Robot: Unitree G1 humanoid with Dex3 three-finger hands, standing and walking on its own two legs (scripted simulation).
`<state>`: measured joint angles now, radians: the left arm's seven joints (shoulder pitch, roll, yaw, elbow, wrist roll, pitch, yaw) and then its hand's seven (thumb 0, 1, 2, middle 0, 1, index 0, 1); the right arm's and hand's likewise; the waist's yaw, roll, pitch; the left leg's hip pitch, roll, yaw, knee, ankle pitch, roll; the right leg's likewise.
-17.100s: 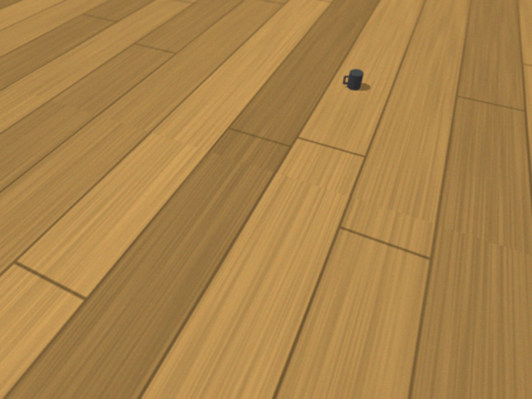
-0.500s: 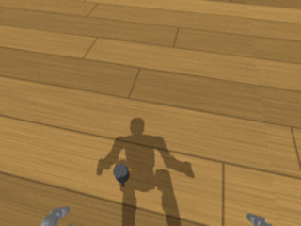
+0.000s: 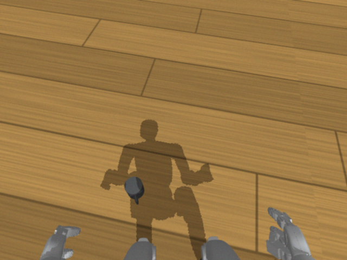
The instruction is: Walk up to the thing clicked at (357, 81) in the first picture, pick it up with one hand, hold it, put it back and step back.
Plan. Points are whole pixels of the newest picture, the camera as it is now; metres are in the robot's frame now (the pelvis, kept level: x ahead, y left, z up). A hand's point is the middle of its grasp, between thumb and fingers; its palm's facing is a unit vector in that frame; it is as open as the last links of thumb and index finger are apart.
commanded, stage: rise first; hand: left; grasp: from above
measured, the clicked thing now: (135, 191) +0.44 +0.20 -0.66
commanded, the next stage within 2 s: none
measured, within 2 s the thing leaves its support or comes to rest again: neither
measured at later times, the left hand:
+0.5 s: hand out of the picture +0.12 +0.25 -0.18, palm faces -0.21 -0.83 -0.51, open 14.1 cm
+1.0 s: hand (102, 221) +0.26 +0.27 -0.37, palm faces -0.46 -0.37 -0.81, open 14.0 cm
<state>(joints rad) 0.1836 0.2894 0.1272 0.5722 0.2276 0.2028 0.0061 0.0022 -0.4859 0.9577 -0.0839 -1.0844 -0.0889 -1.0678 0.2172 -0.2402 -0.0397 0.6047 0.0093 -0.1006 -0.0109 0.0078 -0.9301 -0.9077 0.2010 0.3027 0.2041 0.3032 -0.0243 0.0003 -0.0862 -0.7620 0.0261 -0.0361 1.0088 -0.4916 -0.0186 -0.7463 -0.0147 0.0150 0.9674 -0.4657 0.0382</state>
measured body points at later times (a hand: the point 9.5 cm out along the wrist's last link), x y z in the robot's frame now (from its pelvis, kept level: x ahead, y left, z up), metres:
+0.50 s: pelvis -0.01 +0.00 -0.05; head +0.10 +0.01 +0.38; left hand +0.13 +0.29 -0.15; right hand +0.18 -0.24 -0.14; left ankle +0.00 +0.13 -0.68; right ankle +0.00 -0.15 -0.68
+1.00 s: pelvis -0.08 -0.01 -0.23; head +0.12 +0.00 +0.17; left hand +0.28 +0.28 -0.33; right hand +0.09 -0.28 -0.36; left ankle +0.00 +0.13 -0.68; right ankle +0.00 -0.15 -0.68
